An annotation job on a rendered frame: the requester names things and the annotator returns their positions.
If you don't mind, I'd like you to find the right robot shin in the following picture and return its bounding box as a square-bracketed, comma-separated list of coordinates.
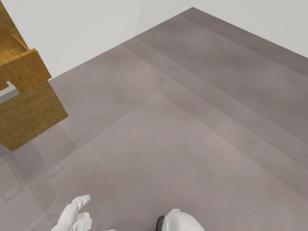
[162, 209, 181, 231]

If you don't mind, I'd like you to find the cabinet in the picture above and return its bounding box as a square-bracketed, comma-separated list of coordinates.
[0, 0, 68, 152]

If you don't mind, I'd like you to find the handle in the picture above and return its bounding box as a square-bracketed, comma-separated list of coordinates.
[0, 81, 20, 104]

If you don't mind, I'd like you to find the robot left hand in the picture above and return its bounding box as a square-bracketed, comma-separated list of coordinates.
[57, 194, 92, 231]

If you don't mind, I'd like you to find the robot right thigh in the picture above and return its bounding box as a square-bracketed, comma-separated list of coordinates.
[164, 212, 205, 231]

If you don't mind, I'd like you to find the drawer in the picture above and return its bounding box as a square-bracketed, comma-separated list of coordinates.
[0, 26, 52, 93]

